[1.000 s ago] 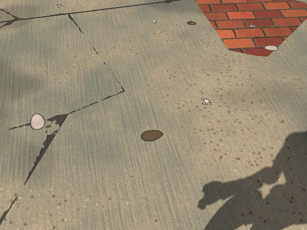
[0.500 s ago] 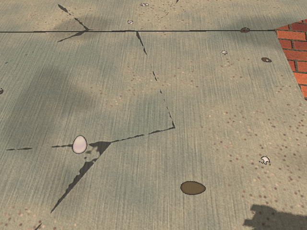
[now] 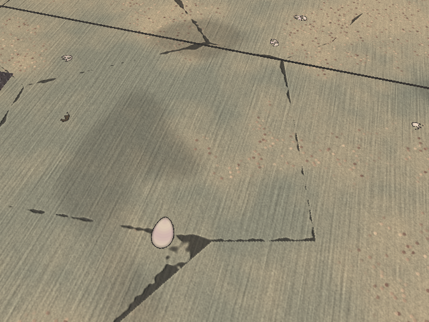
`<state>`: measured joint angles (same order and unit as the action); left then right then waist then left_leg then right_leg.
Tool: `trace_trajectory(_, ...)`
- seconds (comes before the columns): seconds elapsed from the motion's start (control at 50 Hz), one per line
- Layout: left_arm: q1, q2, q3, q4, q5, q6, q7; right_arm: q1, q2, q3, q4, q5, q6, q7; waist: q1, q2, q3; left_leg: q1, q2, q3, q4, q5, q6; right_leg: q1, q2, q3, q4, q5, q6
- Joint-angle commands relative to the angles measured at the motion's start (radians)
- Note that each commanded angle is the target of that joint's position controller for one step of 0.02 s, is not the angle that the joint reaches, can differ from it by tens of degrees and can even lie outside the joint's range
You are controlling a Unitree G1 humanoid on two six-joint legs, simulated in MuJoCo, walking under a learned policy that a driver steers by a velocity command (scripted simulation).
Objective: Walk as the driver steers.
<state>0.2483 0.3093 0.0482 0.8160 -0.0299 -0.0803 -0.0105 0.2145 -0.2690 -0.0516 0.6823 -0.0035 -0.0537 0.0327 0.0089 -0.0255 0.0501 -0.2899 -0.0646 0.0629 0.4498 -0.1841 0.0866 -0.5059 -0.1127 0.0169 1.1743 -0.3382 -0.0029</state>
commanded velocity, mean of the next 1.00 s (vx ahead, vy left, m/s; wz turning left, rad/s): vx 0.50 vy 0.00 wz -0.43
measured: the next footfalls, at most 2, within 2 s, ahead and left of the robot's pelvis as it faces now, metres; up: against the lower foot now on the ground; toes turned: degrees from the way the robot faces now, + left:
right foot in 0.38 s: +0.37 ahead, -0.17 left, +0.00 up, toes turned -13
left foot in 0.84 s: +0.70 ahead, -0.06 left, +0.00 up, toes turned -31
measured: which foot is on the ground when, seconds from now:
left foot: down 0.00-0.36, up 0.38-0.82, down 0.84-1.00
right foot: up 0.00-0.36, down 0.38-0.86, up 0.88-1.00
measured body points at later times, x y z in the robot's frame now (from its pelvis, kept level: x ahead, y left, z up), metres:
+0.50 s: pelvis +0.29 -0.08 -0.01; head +0.33 -0.09 +0.44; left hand +0.49 +0.15 -0.11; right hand +0.32 -0.37 -0.12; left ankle +0.20 +0.08 -0.64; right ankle +0.33 -0.16 -0.74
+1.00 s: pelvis +0.58 -0.12 +0.00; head +0.60 -0.12 +0.45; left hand +0.81 +0.07 -0.11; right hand +0.54 -0.41 -0.10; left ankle +0.66 -0.04 -0.74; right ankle +0.46 -0.20 -0.65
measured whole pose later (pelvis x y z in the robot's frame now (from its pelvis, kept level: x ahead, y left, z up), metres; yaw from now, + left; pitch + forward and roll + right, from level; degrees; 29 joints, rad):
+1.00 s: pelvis +0.58 -0.12 +0.00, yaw -31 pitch +1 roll +1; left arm 0.29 0.30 0.06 0.71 -0.02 -0.04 0.00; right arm 0.24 -0.26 -0.05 0.75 -0.01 -0.10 0.02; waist -0.02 -0.04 0.01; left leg -0.29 -0.04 0.00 0.45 -0.18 0.03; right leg -0.47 0.00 0.07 1.15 -0.37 -0.02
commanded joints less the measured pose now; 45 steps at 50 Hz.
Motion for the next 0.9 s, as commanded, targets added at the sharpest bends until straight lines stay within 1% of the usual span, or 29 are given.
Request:
trace_trajectory(0.02, 0.055, 0.078, 0.024, -0.033, 0.002, 0.021, 0.007, 0.0, -0.117, -0.036, -0.031, -0.008, -0.044, -0.004, 0.012, 0.081, -0.077, 0.113, 0.294, -0.21, -0.283, 0.255, 0.17, -0.107, -0.052, 0.059, -0.033, 0.106, 0.02)
trace_trajectory(0.08, -0.012, 0.06, 0.023, -0.053, 0.006, 0.026, 0.011, 0.019, -0.122, -0.039, 0.005, -0.018, -0.054, -0.016, -0.006, 0.071, -0.029, 0.127, 0.27, -0.092, -0.312, 0.303, 0.138, -0.182, -0.03, 0.091, -0.173, 0.27, 0.036)
trace_trajectory(0.12, -0.052, 0.049, 0.02, -0.062, 0.007, 0.017, 0.001, 0.015, -0.125, -0.038, 0.015, -0.016, -0.055, -0.023, -0.019, 0.073, -0.018, 0.138, 0.245, -0.018, -0.322, 0.299, 0.105, -0.16, -0.01, 0.071, -0.314, 0.408, 0.029)
trace_trajectory(0.16, -0.117, 0.028, 0.01, -0.08, 0.009, 0.012, -0.012, 0.032, -0.137, -0.04, 0.032, -0.011, -0.054, -0.028, -0.049, 0.067, 0.004, 0.159, 0.249, 0.023, -0.339, 0.288, 0.086, -0.14, 0.005, 0.029, -0.429, 0.487, 0.018)
trace_trajectory(0.22, -0.197, 0.015, 0.001, -0.12, 0.009, 0.01, -0.031, 0.088, -0.154, -0.047, 0.07, -0.001, -0.04, -0.034, -0.085, 0.052, 0.037, 0.281, 0.292, 0.048, -0.32, 0.327, 0.081, -0.189, 0.017, 0.006, -0.527, 0.472, -0.007)
trace_trajectory(0.26, -0.23, 0.019, 0.001, -0.15, 0.01, 0.009, -0.046, 0.107, -0.164, -0.053, 0.087, 0.007, -0.02, -0.039, -0.09, 0.054, 0.042, 0.38, 0.324, 0.058, -0.272, 0.412, 0.074, -0.233, 0.03, -0.016, -0.558, 0.388, -0.03)
trace_trajectory(0.28, -0.235, 0.024, 0.003, -0.163, 0.011, 0.01, -0.053, 0.104, -0.172, -0.056, 0.091, 0.011, -0.01, -0.043, -0.082, 0.062, 0.036, 0.416, 0.334, 0.067, -0.234, 0.499, 0.066, -0.231, 0.043, -0.035, -0.568, 0.333, -0.044)
trace_trajectory(0.32, -0.191, 0.053, 0.018, -0.175, 0.011, 0.016, -0.061, 0.081, -0.202, -0.063, 0.084, 0.014, 0.007, -0.057, -0.039, 0.105, -0.022, 0.449, 0.335, 0.095, -0.107, 0.833, 0.04, -0.128, 0.102, -0.097, -0.563, 0.219, -0.082)
trace_trajectory(0.34, -0.118, 0.081, 0.033, -0.166, 0.012, 0.021, -0.059, 0.072, -0.213, -0.066, 0.08, 0.013, 0.016, -0.064, 0.005, 0.125, -0.074, 0.444, 0.328, 0.108, 0.011, 0.975, 0.025, -0.024, 0.141, -0.123, -0.555, 0.17, -0.105)
trace_trajectory(0.36, 0.021, 0.127, 0.059, -0.138, 0.01, 0.022, -0.051, 0.054, -0.214, -0.063, 0.076, 0.015, 0.023, -0.071, 0.086, 0.113, -0.148, 0.374, 0.298, 0.13, 0.202, 0.986, -0.002, 0.178, 0.179, -0.125, -0.604, 0.203, -0.14)
trace_trajectory(0.38, 0.181, 0.203, 0.091, -0.108, 0.009, 0.031, -0.033, 0.062, -0.192, -0.051, 0.061, 0.006, 0.016, -0.077, 0.16, 0.029, -0.246, 0.156, 0.253, 0.132, 0.49, 0.725, -0.042, 0.487, 0.098, 0.04, -0.641, 0.242, -0.197)
trace_trajectory(0.4, 0.183, 0.296, 0.108, -0.109, -0.002, 0.028, -0.025, 0.184, -0.039, -0.003, 0.017, -0.025, -0.014, -0.051, 0.041, -0.236, -0.339, -0.325, 0.033, 0.06, 0.859, -0.286, -0.114, 0.863, -0.164, 0.595, -0.693, 0.107, -0.398)
trace_trajectory(0.42, 0.212, 0.217, 0.085, -0.131, 0.004, 0.02, -0.024, 0.091, -0.108, -0.008, 0.014, 0.006, -0.056, -0.032, 0.116, -0.13, -0.453, -0.457, 0.006, -0.163, 0.978, -0.403, -0.099, 0.952, -0.213, 0.818, -0.832, 0.01, -0.431)
trace_trajectory(0.44, 0.175, 0.171, 0.072, -0.131, 0.013, 0.014, -0.02, -0.01, -0.156, -0.02, -0.021, 0.044, -0.081, -0.02, 0.132, -0.081, -0.312, -0.534, 0.064, -0.183, 0.954, -0.315, -0.075, 0.865, -0.187, 0.668, -0.861, 0.06, -0.374)
trace_trajectory(0.46, 0.111, 0.15, 0.066, -0.142, 0.011, 0.01, -0.018, -0.04, -0.147, -0.014, -0.032, 0.038, -0.094, -0.022, 0.09, 0.008, -0.215, -0.513, 0.108, -0.173, 0.861, -0.232, -0.064, 0.716, -0.147, 0.555, -0.865, 0.142, -0.339)
trace_trajectory(0.48, 0.045, 0.121, 0.057, -0.155, 0.01, 0.011, -0.017, -0.052, -0.149, -0.02, -0.027, 0.011, -0.095, -0.029, 0.047, 0.047, -0.141, -0.46, 0.137, -0.161, 0.769, -0.195, -0.072, 0.572, -0.11, 0.467, -0.878, 0.259, -0.318)
trace_trajectory(0.5, 0.01, 0.101, 0.048, -0.173, 0.023, 0.01, -0.012, -0.034, -0.157, -0.027, -0.026, 0.0, -0.086, -0.031, 0.011, 0.022, -0.122, -0.386, 0.155, -0.166, 0.73, -0.169, -0.082, 0.474, -0.086, 0.416, -0.899, 0.353, -0.316)
trace_trajectory(0.52, -0.009, 0.097, 0.047, -0.184, 0.026, 0.012, -0.01, -0.014, -0.153, -0.029, -0.026, -0.005, -0.073, -0.03, -0.011, 0.009, -0.109, -0.349, 0.159, -0.162, 0.695, -0.161, -0.096, 0.417, -0.069, 0.393, -0.92, 0.393, -0.319)
trace_trajectory(0.56, -0.014, 0.114, 0.051, -0.184, 0.02, 0.01, -0.001, 0.0, -0.127, -0.023, -0.025, -0.011, -0.052, -0.033, -0.029, 0.003, -0.085, -0.323, 0.163, -0.134, 0.597, -0.137, -0.13, 0.321, -0.049, 0.328, -0.941, 0.464, -0.317)
trace_trajectory(0.6, 0.002, 0.145, 0.06, -0.178, 0.016, 0.013, 0.012, -0.063, -0.098, -0.01, -0.045, -0.015, -0.042, -0.037, -0.014, -0.006, -0.059, -0.306, 0.146, -0.11, 0.455, -0.027, -0.16, 0.249, -0.009, 0.263, -0.951, 0.475, -0.295)
trace_trajectory(0.66, 0.04, 0.154, 0.064, -0.163, 0.008, 0.026, 0.024, -0.177, -0.071, 0.002, -0.066, -0.01, -0.048, -0.03, 0.038, -0.042, -0.055, -0.216, 0.094, -0.096, 0.213, 0.207, -0.171, 0.202, 0.052, 0.212, -0.924, 0.377, -0.234)
trace_trajectory(0.7, 0.082, 0.156, 0.065, -0.149, 0.006, 0.034, 0.026, -0.229, -0.083, -0.001, -0.08, 0.004, -0.054, -0.023, 0.063, -0.054, -0.061, -0.178, 0.067, -0.103, 0.133, 0.266, -0.17, 0.222, 0.039, 0.253, -0.903, 0.311, -0.216)
trace_trajectory(0.76, 0.105, 0.144, 0.064, -0.14, 0.001, 0.042, 0.029, -0.24, -0.123, -0.017, -0.088, 0.012, -0.066, -0.014, 0.055, -0.073, -0.066, -0.164, 0.062, -0.144, 0.054, 0.204, -0.141, 0.32, -0.001, 0.353, -0.821, 0.237, -0.195)
trace_trajectory(0.8, 0.082, 0.139, 0.065, -0.146, 0.006, 0.046, 0.03, -0.178, -0.145, -0.032, -0.075, 0.015, -0.076, -0.012, 0.011, -0.102, -0.072, -0.09, 0.063, -0.14, 0.023, 0.136, -0.104, 0.344, -0.012, 0.399, -0.753, 0.247, -0.174)
trace_trajectory(0.82, 0.073, 0.112, 0.055, -0.15, 0.011, 0.046, 0.029, -0.09, -0.162, -0.044, -0.05, 0.009, -0.08, -0.016, -0.034, -0.1, -0.11, 0.023, 0.069, -0.121, -0.008, 0.141, -0.075, 0.338, 0.018, 0.373, -0.677, 0.297, -0.149)
trace_trajectory(0.84, 0.079, 0.054, 0.034, -0.159, 0.021, 0.041, 0.024, 0.034, -0.199, -0.057, -0.035, -0.012, -0.086, -0.022, -0.087, -0.047, -0.223, 0.235, 0.182, -0.216, 0.013, 0.11, -0.016, 0.273, 0.067, 0.31, -0.47, 0.264, -0.115)
trace_trajectory(0.86, 0.21, -0.009, 0.013, -0.175, 0.004, 0.031, 0.024, 0.158, -0.289, -0.08, -0.005, -0.032, -0.077, -0.023, -0.064, 0.213, -0.369, 0.587, 0.397, -0.619, -0.038, -0.084, 0.146, -0.038, 0.208, 0.169, -0.127, -0.005, -0.036)
trace_trajectory(0.88, 0.238, 0.041, 0.014, -0.164, -0.006, 0.025, 0.025, 0.198, -0.246, -0.076, 0.021, -0.003, -0.069, -0.011, -0.072, 0.326, -0.362, 0.621, 0.47, -0.895, -0.15, -0.343, 0.196, -0.219, 0.189, 0.163, 0.048, -0.248, -0.018)
trace_trajectory(0.9, 0.156, 0.116, 0.033, -0.161, -0.009, 0.026, 0.023, 0.148, -0.174, -0.056, 0.011, 0.01, -0.065, -0.012, -0.091, 0.205, -0.219, 0.512, 0.435, -0.793, -0.173, -0.429, 0.158, -0.283, 0.142, 0.18, 0.12, -0.171, -0.016)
